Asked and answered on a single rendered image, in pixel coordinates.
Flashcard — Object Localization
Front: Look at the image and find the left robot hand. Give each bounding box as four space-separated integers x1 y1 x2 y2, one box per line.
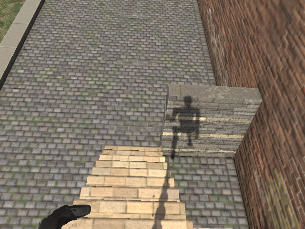
38 204 92 229

